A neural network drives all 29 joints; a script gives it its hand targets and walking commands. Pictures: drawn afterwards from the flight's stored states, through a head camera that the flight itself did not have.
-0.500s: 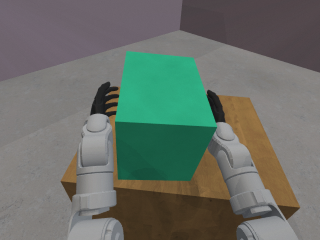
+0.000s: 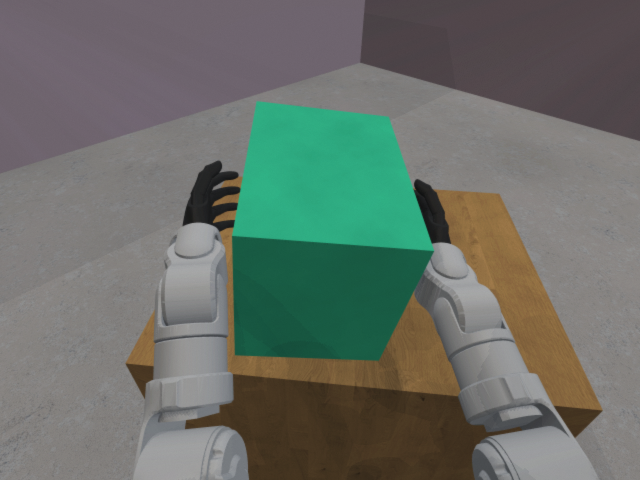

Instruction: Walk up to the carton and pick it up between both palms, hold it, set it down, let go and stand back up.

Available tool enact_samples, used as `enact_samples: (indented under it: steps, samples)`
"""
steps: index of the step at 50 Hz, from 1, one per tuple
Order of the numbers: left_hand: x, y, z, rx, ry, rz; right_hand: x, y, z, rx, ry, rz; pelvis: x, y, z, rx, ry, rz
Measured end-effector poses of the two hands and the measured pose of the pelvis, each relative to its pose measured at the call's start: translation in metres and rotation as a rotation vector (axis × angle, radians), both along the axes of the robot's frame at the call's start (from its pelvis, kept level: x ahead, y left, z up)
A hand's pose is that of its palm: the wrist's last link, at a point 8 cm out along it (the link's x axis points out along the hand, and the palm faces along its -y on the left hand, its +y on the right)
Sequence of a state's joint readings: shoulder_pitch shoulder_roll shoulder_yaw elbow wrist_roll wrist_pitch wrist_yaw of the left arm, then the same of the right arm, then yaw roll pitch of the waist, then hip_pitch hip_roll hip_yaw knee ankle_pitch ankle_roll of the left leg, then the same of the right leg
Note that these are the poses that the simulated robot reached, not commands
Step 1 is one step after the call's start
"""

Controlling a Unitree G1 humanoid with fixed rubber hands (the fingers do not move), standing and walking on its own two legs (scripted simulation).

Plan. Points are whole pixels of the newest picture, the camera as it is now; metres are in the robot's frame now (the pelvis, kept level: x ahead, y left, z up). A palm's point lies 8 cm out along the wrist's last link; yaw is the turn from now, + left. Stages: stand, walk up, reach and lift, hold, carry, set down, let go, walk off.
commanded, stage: hold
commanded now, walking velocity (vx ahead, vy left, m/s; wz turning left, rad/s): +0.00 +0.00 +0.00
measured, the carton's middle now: (316, 228) +0.40 +0.01 +0.16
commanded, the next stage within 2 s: none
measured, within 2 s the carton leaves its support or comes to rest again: neither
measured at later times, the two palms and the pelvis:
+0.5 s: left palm (202, 228) +0.37 +0.14 +0.19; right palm (428, 242) +0.36 -0.13 +0.16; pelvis +0.00 +0.00 +0.00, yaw +0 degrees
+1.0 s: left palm (203, 226) +0.37 +0.14 +0.19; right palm (429, 241) +0.36 -0.13 +0.17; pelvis +0.01 +0.00 +0.00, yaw +0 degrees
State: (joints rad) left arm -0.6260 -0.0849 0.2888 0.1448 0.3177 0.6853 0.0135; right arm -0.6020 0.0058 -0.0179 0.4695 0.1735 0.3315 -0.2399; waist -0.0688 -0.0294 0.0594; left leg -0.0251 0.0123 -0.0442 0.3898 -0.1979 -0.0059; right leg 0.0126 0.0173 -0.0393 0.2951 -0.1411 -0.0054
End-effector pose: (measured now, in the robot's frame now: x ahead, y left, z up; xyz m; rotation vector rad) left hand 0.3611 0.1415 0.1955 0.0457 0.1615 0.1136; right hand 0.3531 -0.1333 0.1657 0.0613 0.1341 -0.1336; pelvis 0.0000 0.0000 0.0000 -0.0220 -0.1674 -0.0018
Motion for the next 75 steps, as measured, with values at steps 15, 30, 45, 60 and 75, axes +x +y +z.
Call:
enact_samples:
  steps: [15, 30, 45, 60, 75]
  samples:
    - [0.0035, 0.0018, -0.0024, -0.005, 0.008, -0.002, 0.0037, 0.0015, 0.0022, -0.015, 0.006, 0.004, 0.0, -0.0012, 0.0001, 0.0, 0.0, 0.005]
    - [0.0062, 0.0011, -0.0046, 0.0, 0.007, -0.004, 0.0051, 0.0011, -0.0012, -0.012, 0.004, -0.001, 0.0035, 0.0009, 0.0001, -0.001, 0.004, 0.003]
    - [0.0065, 0.0, -0.0035, 0.003, 0.005, -0.002, 0.0059, 0.0002, -0.0028, -0.003, 0.002, 0.0, 0.0074, 0.0014, 0.0001, -0.002, 0.001, 0.002]
    - [0.0038, 0.0024, -0.0063, 0.0, 0.027, 0.006, 0.0052, 0.0023, -0.0048, -0.006, 0.022, 0.008, 0.004, -0.0005, 0.0002, 0.001, -0.009, 0.003]
    - [0.0082, -0.0015, -0.002, 0.001, 0.015, -0.005, 0.0068, -0.0015, -0.0014, -0.006, 0.009, -0.005, 0.0028, -0.0016, 0.0004, 0.002, 0.008, 0.006]
